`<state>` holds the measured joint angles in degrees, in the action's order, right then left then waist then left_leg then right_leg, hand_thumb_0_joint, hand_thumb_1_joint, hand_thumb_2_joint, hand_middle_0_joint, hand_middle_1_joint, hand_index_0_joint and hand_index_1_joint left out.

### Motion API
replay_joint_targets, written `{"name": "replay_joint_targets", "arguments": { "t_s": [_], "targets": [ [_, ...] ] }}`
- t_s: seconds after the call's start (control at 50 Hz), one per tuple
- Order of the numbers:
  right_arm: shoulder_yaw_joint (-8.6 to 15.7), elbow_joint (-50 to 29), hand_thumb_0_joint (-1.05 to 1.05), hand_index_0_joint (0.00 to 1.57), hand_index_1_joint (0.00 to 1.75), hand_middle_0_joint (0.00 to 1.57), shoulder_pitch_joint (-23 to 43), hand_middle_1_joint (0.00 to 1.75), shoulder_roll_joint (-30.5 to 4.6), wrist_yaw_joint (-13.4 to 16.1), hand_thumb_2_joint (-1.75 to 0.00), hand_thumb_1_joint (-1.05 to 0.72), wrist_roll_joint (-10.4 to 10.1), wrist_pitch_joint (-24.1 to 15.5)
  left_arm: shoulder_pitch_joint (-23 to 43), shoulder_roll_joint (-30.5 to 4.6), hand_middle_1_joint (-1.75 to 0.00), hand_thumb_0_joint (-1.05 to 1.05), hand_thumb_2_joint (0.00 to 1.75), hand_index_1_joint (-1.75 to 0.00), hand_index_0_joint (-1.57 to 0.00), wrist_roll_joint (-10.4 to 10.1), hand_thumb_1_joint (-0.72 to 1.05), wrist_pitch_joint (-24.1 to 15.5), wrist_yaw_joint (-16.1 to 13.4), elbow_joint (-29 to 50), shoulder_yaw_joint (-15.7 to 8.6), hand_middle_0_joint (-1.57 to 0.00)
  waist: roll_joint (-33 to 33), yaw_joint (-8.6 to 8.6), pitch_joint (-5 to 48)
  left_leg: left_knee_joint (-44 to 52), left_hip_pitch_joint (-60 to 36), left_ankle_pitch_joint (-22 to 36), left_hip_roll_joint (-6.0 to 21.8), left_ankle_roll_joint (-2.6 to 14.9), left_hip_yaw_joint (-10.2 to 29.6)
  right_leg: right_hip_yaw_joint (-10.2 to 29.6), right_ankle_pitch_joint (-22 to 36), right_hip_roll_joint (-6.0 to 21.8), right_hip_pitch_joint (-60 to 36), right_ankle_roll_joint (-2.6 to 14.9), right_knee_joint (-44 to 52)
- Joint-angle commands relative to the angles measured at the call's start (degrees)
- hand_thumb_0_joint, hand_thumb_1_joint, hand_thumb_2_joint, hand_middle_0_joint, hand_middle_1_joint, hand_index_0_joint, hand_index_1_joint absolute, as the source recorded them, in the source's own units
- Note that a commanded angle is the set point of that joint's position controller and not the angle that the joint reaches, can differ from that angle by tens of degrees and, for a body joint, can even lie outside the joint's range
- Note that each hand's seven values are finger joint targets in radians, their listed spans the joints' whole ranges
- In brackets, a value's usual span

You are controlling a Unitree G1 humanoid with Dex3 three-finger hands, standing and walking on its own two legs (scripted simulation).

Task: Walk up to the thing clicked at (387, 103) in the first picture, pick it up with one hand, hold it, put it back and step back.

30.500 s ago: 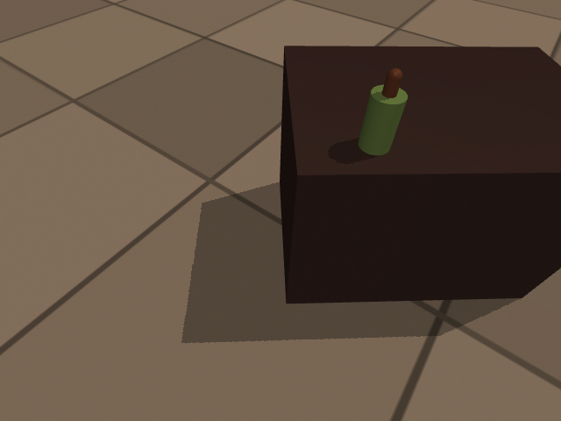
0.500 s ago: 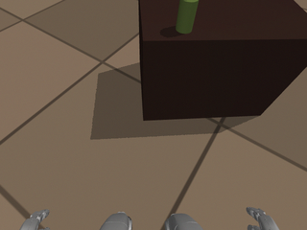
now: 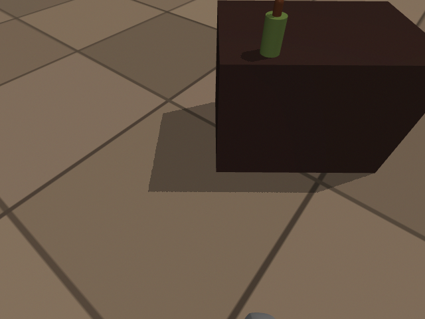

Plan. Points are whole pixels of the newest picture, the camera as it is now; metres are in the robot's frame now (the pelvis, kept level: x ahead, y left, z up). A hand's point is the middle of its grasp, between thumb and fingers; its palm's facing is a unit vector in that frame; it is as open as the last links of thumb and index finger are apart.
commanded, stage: step back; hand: right
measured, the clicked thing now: (274, 27) +1.08 -0.23 +0.04
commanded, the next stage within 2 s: stand in 0.78 s
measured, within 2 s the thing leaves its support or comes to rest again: neither
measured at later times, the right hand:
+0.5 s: hand out of the picture +0.12 -0.26 -0.15, palm faces -0.03 +0.92 -0.38, open 7.3 cm
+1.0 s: hand (328, 312) +0.16 -0.23 -0.13, palm faces +0.03 +0.94 -0.33, open 7.3 cm
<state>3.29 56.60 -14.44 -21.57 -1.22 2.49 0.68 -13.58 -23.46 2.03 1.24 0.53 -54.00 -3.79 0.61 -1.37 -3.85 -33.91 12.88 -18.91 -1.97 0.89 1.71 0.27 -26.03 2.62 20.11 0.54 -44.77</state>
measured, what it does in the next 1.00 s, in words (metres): steps on the spot: left foot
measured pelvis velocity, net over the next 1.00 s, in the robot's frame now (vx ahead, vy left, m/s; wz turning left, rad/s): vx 0.05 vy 0.02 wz -0.04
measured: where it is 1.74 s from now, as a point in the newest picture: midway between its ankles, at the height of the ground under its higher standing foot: outside the picture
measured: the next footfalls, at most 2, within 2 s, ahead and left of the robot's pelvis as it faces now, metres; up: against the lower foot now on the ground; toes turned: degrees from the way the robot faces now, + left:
left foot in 0.44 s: +0.12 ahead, +0.14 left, +0.00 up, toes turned +0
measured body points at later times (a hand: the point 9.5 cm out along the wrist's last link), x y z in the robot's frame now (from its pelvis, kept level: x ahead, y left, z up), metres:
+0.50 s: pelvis +0.04 +0.01 +0.00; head +0.07 +0.01 +0.45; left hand +0.10 +0.32 -0.12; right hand +0.12 -0.31 -0.12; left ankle +0.08 +0.14 -0.73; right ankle +0.03 -0.12 -0.72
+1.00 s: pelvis +0.05 +0.02 +0.02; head +0.06 +0.02 +0.47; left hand +0.16 +0.31 -0.11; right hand +0.16 -0.28 -0.11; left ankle +0.08 +0.14 -0.73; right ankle +0.03 -0.12 -0.73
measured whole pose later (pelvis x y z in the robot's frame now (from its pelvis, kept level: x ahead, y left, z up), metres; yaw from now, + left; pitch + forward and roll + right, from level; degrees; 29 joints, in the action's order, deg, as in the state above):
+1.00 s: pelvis +0.05 +0.02 +0.02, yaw -2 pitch -3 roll +0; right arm 0.7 63.6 -2.2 -19.5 -0.7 0.4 -1.1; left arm -4.4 -19.9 0.3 -1.2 0.5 -63.6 -0.1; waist 0.0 -0.1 -3.3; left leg -21.9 9.4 -9.8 1.4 -0.5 -2.2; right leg 1.4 -13.1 1.5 5.8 -1.8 -21.6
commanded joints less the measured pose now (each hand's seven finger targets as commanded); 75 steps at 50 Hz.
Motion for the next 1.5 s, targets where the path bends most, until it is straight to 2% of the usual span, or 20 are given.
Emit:
{"name": "replay_joint_targets", "arguments": {
  "t_s": [0.0,0.08,0.12,0.14,0.16,0.18,0.2,0.26,0.34,0.4,0.42,0.44,0.46,0.48,0.52,0.58,0.66,0.78,1.22,1.48],
  "targets": [
    [3.06,-6.01,0.0,0.2,0.3,0.2,6.19,0.3,-14.91,1.42,-0.9,-0.9,0.15,-3.16,4.47,-10.29,-0.3,0.0,0.9,-0.3,-0.2,-1.09,0.9,-2.57,0.06,4.37,-1.92,-0.2,-5.74,0.83,-1.99,19.65,-0.66,-16.46,15.48,9.22,19.61,3.36,0.68,0.11,9.22,0.46,-4.27],
    [3.32,-5.95,0.0,0.2,0.3,0.2,5.97,0.3,-14.91,0.82,-0.9,-0.9,0.33,-2.36,2.4,-9.71,-0.3,0.0,0.9,-0.3,-0.2,-0.75,0.9,-3.33,0.61,2.52,-2.27,-0.2,-11.61,1.51,-0.56,16.55,5.36,-13.11,12.99,8.06,12.33,-1.61,1.65,-2.45,-3.16,-0.14,7.51],
    [2.94,-6.43,0.0,0.2,0.3,0.2,7.42,0.3,-13.67,0.73,-0.9,-0.9,-0.23,-1.44,-1.13,-9.11,-0.3,0.0,0.9,-0.3,-0.2,-0.4,0.9,-3.73,0.03,0.55,-2.58,-0.2,-9.94,-1.22,-0.29,10.6,11.02,-12.91,11.38,5.79,8.97,-2.96,7.33,-4.33,-13.54,0.63,16.73],
    [2.24,-6.18,0.0,0.2,0.3,0.2,6.23,0.3,-11.2,0.83,-0.9,-0.9,-0.47,-1.13,-3.46,-10.03,-0.3,0.0,0.9,-0.3,-0.2,0.02,0.9,-4.26,-0.52,0.04,-2.97,-0.2,-5.45,-2.43,1.22,3.18,12.67,-10.39,8.94,4.37,6.36,0.25,7.34,-3.43,-18.77,0.81,21.26],
    [1.21,-7.82,0.0,0.2,0.3,0.2,6.95,0.3,-7.62,0.78,-0.9,-0.9,-0.92,-1.27,-4.53,-14.43,-0.3,0.0,0.9,-0.3,-0.2,0.7,0.9,-4.81,-1.07,-0.08,-4.06,-0.2,6.24,-3.26,1.32,-9.49,23.02,-12.93,1.85,1.26,2.23,20.94,-4.05,7.02,-20.95,5.41,27.11],
    [1.89,-7.25,0.0,0.2,0.3,0.2,6.74,0.3,-9.43,1.48,-0.9,-0.9,-0.43,-1.2,-3.88,-18.49,-0.3,0.0,0.9,-0.3,-0.2,0.53,0.9,-5.02,-0.94,0.27,-4.96,-0.2,9.22,-3.57,-0.52,-18.6,21.86,-16.21,0.32,-0.08,2.09,34.22,-15.52,18.27,-13.58,11.42,32.94],
    [2.66,-6.54,0.0,0.2,0.3,0.2,5.37,0.3,-11.98,1.66,-0.9,-0.9,-0.4,-1.37,-0.47,-18.32,-0.3,0.0,0.9,-0.3,-0.2,0.41,0.9,-5.2,-0.95,2.33,-4.96,-0.2,4.62,-2.29,-2.55,-21.55,20.57,-14.43,2.17,-0.03,6.74,35.45,-12.46,20.68,-10.22,14.42,32.0],
    [2.83,-4.65,0.0,0.2,0.3,0.2,3.12,0.3,-11.31,1.32,-0.9,-0.9,-0.68,-1.98,2.4,-14.58,-0.3,0.0,0.9,-0.3,-0.2,-0.1,0.9,-5.61,-1.3,2.72,-3.8,-0.2,3.68,-0.4,-2.15,-19.31,17.2,-8.25,4.7,-0.03,5.68,22.07,0.76,14.66,-8.2,11.32,28.27],
    [2.49,-3.45,0.0,0.2,0.3,0.2,2.32,0.3,-9.49,0.81,-0.9,-0.9,-0.45,-2.0,5.33,-13.22,-0.3,0.0,0.9,-0.3,-0.2,-0.15,0.9,-5.15,-0.98,3.54,-2.56,-0.2,8.52,0.64,1.65,-7.21,5.89,-5.46,4.27,-0.89,-1.62,11.37,17.41,11.1,-3.96,9.26,23.28],
    [2.51,-1.89,0.0,0.2,0.3,0.2,1.59,0.3,-9.18,1.52,-0.9,-0.9,-0.5,-2.54,5.67,-11.02,-0.3,0.0,0.9,-0.3,-0.2,-1.22,0.9,-3.96,-1.0,3.49,-0.96,-0.2,5.85,2.43,4.52,7.09,-5.15,10.17,2.39,-0.3,-3.32,5.77,29.31,6.57,-1.15,5.15,13.34],
    [2.85,-1.78,0.0,0.2,0.3,0.2,0.87,0.3,-10.89,1.9,-0.9,-0.9,-0.26,-2.83,5.45,-8.91,-0.3,0.0,0.9,-0.3,-0.2,-1.46,0.9,-3.66,-1.03,3.93,-0.23,-0.2,1.61,2.59,6.29,9.36,-7.51,13.8,7.14,1.15,2.92,4.92,26.81,4.87,0.29,3.2,9.61],
    [2.83,-2.84,0.0,0.2,0.3,0.2,3.76,0.3,-13.57,2.15,-0.9,-0.9,-0.36,-3.32,4.04,-6.78,-0.3,0.0,0.9,-0.3,-0.2,-2.22,0.9,-3.22,-0.99,3.88,0.41,-0.2,-5.84,0.88,8.03,13.34,-6.22,14.82,16.31,4.64,15.33,2.64,17.43,-0.34,0.73,0.41,5.07],
    [2.96,-3.57,0.0,0.2,0.3,0.2,7.42,0.3,-16.67,1.88,-0.9,-0.9,-1.0,-3.07,2.73,-9.12,-0.3,0.0,0.9,-0.3,-0.2,-2.48,0.9,-2.47,-1.43,2.11,-0.44,-0.2,-7.46,-0.13,7.85,12.73,0.68,11.98,20.42,10.35,17.04,0.52,1.02,-1.89,-4.53,0.01,4.25],
    [2.93,-3.39,0.0,0.2,0.3,0.2,9.6,0.3,-15.92,1.71,-0.9,-0.9,-0.89,-2.83,2.48,-9.49,-0.3,0.0,0.9,-0.3,-0.2,-1.75,0.9,-2.47,-1.49,0.89,-0.36,-0.2,-6.46,-0.66,6.39,12.13,3.69,11.36,19.91,10.45,15.51,0.72,0.31,-1.26,-7.92,0.39,6.03],
    [1.74,-2.96,0.0,0.2,0.3,0.2,11.78,0.3,-13.25,1.76,-0.9,-0.9,-1.09,-2.56,2.11,-9.21,-0.3,0.0,0.9,-0.3,-0.2,-1.32,0.9,-3.17,-1.56,-0.63,-0.31,-0.2,-5.69,-1.54,6.82,7.26,2.8,19.36,14.32,5.11,7.78,2.83,15.13,0.5,-11.27,1.13,14.9],
    [0.81,-1.36,0.0,0.2,0.3,0.2,10.9,0.3,-10.97,1.83,-0.9,-0.9,-1.54,-2.44,5.63,-11.63,-0.3,0.0,0.9,-0.3,-0.2,-1.62,0.9,-3.51,-1.27,-0.75,-0.7,-0.2,-3.61,0.64,7.18,6.47,0.83,15.85,9.53,1.47,3.02,7.49,24.56,3.58,-10.54,2.38,16.66],
    [0.71,0.43,0.0,0.2,0.3,0.2,12.11,0.3,-11.04,1.72,-0.9,-0.9,-1.74,-2.52,6.75,-10.32,-0.3,0.0,0.9,-0.3,-0.2,-1.77,0.9,-3.54,-1.5,-2.1,-0.09,-0.2,-2.36,0.38,9.59,6.71,-4.3,25.21,10.73,2.44,2.36,5.79,28.99,3.01,-11.44,1.47,17.23],
    [0.24,2.23,0.0,0.2,0.3,0.2,13.03,0.3,-10.93,1.47,-0.9,-0.9,-2.17,-2.91,8.55,-8.3,-0.3,0.0,0.9,-0.3,-0.2,-2.02,0.9,-3.46,-1.2,-4.95,1.06,-0.2,-1.55,1.36,9.26,11.72,-7.22,25.13,10.93,1.76,3.16,4.92,28.56,3.19,-13.56,0.33,21.23],
    [-0.16,5.57,0.0,0.2,0.3,0.2,13.08,0.3,-10.65,0.97,-0.9,-0.9,-1.9,-2.6,10.5,-9.12,-0.3,0.0,0.9,-0.3,-0.2,-1.46,0.9,-3.24,-0.64,-8.77,1.19,-0.2,-1.66,1.77,3.48,19.98,-4.71,4.57,9.77,-0.21,3.53,5.27,13.61,3.98,-11.78,0.31,29.82],
    [-0.78,5.86,0.0,0.2,0.3,0.2,11.45,0.3,-10.84,1.11,-0.9,-0.9,-1.99,-2.65,8.69,-8.67,-0.3,0.0,0.9,-0.3,-0.2,-1.57,0.9,-3.14,-0.65,-8.57,1.54,-0.2,-0.61,1.74,4.36,18.43,-6.02,9.89,9.48,0.0,2.98,5.44,17.56,4.42,-11.44,0.41,29.76]
  ]
}}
